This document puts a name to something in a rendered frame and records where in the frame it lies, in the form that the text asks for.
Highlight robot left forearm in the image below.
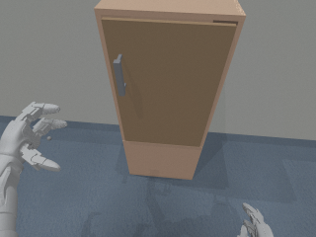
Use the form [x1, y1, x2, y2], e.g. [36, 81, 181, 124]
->
[0, 154, 25, 237]

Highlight handle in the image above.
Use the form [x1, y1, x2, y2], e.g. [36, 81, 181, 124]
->
[113, 53, 126, 97]

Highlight cupboard door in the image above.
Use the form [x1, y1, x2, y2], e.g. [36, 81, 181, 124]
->
[101, 17, 237, 147]

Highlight robot left hand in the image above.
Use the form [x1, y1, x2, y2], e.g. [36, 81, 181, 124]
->
[0, 102, 68, 172]

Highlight robot right hand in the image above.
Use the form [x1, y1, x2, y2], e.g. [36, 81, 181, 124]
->
[237, 202, 274, 237]

